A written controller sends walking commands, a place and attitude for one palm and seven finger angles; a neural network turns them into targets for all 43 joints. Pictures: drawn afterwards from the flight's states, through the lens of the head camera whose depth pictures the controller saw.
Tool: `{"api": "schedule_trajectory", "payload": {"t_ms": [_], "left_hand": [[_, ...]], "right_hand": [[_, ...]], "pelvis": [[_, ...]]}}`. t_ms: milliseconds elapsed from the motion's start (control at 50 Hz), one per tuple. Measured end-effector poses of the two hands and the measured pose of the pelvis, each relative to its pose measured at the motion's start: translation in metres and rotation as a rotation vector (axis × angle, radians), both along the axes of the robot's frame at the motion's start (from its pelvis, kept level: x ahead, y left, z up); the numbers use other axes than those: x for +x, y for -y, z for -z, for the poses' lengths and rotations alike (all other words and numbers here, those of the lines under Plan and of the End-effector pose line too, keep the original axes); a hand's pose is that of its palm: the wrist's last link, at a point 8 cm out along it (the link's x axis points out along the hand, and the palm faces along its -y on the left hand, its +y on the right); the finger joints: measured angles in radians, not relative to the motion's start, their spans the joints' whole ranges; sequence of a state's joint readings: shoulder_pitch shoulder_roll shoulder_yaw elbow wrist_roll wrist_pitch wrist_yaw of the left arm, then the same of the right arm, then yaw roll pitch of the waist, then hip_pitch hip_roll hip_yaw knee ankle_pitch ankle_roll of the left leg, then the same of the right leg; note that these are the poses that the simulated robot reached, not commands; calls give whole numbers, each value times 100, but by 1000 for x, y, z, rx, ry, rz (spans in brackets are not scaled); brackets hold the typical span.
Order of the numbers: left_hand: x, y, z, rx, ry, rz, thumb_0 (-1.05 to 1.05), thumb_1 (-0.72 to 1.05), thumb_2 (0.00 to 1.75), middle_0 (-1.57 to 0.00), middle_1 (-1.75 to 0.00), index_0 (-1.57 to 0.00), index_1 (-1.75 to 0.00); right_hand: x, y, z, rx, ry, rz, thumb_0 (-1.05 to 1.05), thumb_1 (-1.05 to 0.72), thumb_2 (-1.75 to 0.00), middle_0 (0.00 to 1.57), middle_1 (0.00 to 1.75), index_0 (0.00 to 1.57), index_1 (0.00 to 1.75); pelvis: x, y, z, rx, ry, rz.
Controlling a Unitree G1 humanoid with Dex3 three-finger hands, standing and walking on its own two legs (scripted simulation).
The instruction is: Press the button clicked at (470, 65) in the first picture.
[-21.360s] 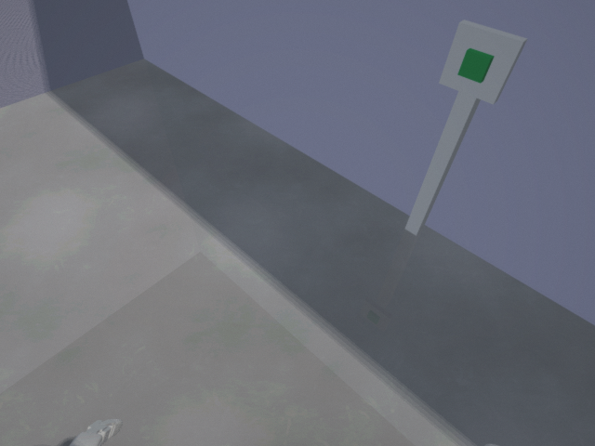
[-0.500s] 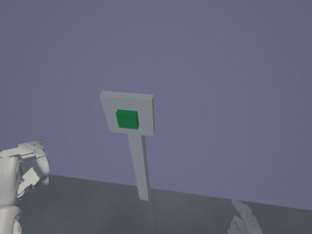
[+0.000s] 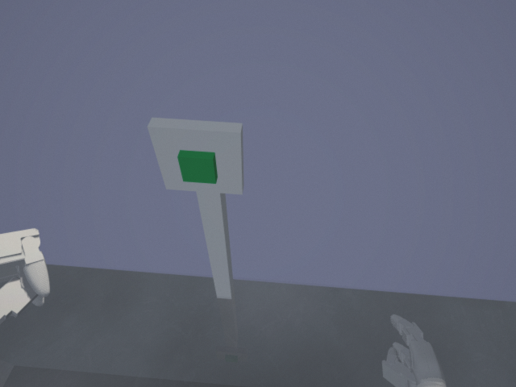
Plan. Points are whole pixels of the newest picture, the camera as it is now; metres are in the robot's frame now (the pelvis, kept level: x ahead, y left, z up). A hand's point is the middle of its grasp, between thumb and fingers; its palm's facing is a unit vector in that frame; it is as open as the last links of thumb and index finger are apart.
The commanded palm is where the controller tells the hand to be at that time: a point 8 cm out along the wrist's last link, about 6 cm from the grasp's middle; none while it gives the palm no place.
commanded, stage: step back with the hand held close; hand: left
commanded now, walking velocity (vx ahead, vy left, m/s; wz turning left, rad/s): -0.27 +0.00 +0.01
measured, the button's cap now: (198, 166) +0.52 +0.16 +0.02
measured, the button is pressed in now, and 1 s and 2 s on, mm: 0 0 0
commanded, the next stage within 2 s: stop stepping back and stand still in 0.94 s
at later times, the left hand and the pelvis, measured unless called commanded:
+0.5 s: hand out of the picture +0.12 +0.25 +0.16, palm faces +0.42 -0.77 -0.48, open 3.1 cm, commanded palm +0.05 +0.28 +0.18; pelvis -0.07 +0.00 -0.01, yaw +3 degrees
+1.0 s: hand out of the picture +0.04 +0.26 +0.17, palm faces +0.38 -0.85 -0.38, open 3.1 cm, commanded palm -0.01 +0.29 +0.18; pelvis -0.15 +0.01 +0.00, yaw -2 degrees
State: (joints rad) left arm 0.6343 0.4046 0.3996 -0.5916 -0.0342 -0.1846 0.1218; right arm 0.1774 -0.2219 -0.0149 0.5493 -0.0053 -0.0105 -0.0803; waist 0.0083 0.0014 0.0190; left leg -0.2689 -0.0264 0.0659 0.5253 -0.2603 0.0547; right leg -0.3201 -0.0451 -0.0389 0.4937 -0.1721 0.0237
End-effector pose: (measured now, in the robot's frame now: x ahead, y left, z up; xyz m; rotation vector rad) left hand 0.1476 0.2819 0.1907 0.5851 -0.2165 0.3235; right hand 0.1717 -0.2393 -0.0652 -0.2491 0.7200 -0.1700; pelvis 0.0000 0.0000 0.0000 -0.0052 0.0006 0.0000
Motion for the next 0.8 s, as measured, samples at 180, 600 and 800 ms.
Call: {"api": "schedule_trajectory", "payload": {"t_ms": [180,600,800], "left_hand": [[-31,3,20,-67,22,-26,1,89,89,-130,-150,-131,-150],[-78,1,18,-22,73,49,1,89,89,-131,-150,-131,-150],[-114,-29,0,42,154,41,1,88,89,-131,-150,-131,-150]], "right_hand": [[-20,-12,-2,0,47,-56,1,-90,-90,21,30,20,30],[-78,-9,9,-35,-23,-58,1,-90,-90,21,30,21,30],[-109,-27,-4,-80,0,-47,1,-90,-90,21,30,20,30]], "pelvis": [[-30,1,7,-11,6,-5],[-82,-1,13,-38,-15,-41],[-110,-18,9,-96,-20,-65]]}}
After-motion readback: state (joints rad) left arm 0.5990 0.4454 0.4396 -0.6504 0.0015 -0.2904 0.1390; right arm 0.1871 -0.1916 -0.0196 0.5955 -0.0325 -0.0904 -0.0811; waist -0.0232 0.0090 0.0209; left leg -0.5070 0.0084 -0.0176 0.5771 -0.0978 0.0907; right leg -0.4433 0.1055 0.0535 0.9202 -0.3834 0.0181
